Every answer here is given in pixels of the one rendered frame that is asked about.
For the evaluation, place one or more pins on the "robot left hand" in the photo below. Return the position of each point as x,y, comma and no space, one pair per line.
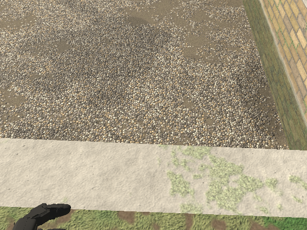
41,214

